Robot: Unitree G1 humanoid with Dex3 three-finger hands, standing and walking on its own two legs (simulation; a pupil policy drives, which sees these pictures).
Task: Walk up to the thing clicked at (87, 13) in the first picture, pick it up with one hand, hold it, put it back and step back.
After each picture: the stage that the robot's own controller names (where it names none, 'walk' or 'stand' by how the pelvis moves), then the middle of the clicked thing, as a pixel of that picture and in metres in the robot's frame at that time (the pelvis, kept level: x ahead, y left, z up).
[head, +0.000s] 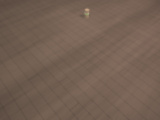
stand; (86, 13) +2.09 -0.12 -0.72
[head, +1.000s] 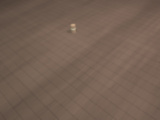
walk; (73, 28) +1.93 +0.21 -0.69
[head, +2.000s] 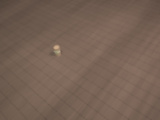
walk; (57, 50) +1.29 +0.37 -0.71
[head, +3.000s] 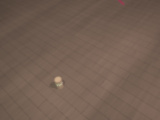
walk; (59, 82) +0.88 +0.31 -0.72
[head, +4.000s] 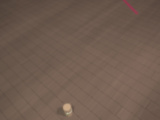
walk; (68, 110) +0.59 +0.18 -0.72
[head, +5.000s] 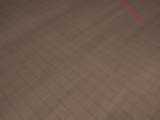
stand; out of the picture +0.43 +0.14 -0.70
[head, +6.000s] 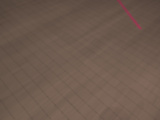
stand; out of the picture +0.39 +0.13 -0.72
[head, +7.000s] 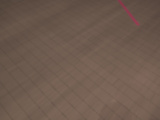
stand; out of the picture +0.38 +0.15 -0.71
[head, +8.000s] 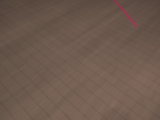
stand; out of the picture +0.40 +0.14 -0.73
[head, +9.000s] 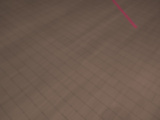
stand; out of the picture +0.39 +0.14 -0.73
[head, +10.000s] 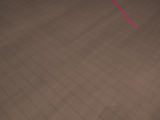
stand; out of the picture +0.38 +0.14 -0.73
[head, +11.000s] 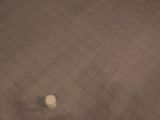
go down; (51, 102) +0.43 +0.14 -0.59
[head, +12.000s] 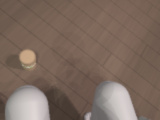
go down; (28, 60) +0.47 +0.19 -0.31
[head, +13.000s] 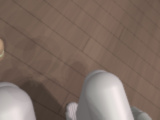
close in; out of the picture +0.46 +0.22 -0.26
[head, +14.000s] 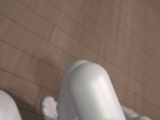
close; out of the picture +0.45 +0.25 -0.23
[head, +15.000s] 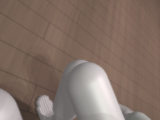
close; out of the picture +0.43 +0.24 -0.23
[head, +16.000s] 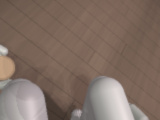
lift; (0, 70) +0.35 +0.24 -0.11
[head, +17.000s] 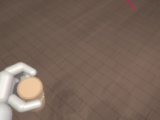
lift; (32, 95) +0.31 +0.16 +0.04
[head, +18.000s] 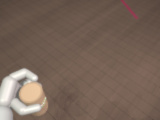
hold; (35, 99) +0.30 +0.16 +0.02
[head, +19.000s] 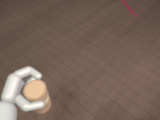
hold; (38, 97) +0.31 +0.15 +0.01
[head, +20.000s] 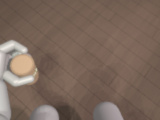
crouch; (26, 70) +0.39 +0.17 -0.07
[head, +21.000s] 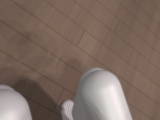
lower; out of the picture +0.44 +0.25 -0.19
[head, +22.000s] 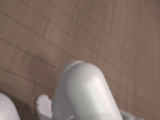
lower; out of the picture +0.44 +0.27 -0.24
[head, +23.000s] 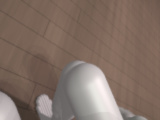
lower; out of the picture +0.44 +0.27 -0.24
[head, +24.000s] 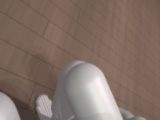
lower; out of the picture +0.44 +0.28 -0.24
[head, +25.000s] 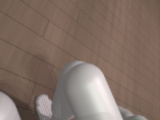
lower; out of the picture +0.44 +0.28 -0.24
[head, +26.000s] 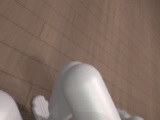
open; out of the picture +0.44 +0.25 -0.25
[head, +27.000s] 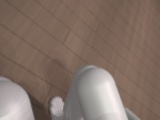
stand; out of the picture +0.45 +0.24 -0.25
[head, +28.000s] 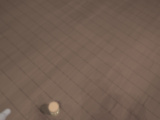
stand; (54, 109) +0.42 +0.13 -0.59
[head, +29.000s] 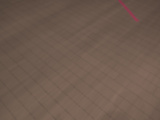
stand; out of the picture +0.41 +0.14 -0.66
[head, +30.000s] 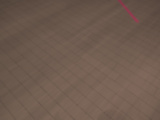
stand; out of the picture +0.40 +0.13 -0.67
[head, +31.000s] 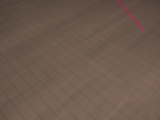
stand; out of the picture +0.43 +0.11 -0.72
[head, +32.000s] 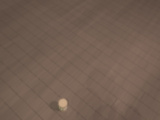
walk; (63, 105) +0.48 +0.08 -0.71
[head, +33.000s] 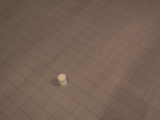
walk; (62, 80) +0.69 +0.17 -0.70
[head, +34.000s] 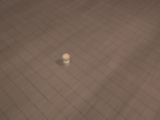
stand; (66, 60) +1.00 +0.14 -0.69
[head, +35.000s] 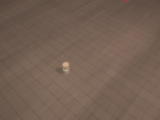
stand; (66, 68) +1.01 +0.15 -0.71
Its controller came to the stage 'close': yes
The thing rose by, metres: 0.72
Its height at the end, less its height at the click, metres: +0.00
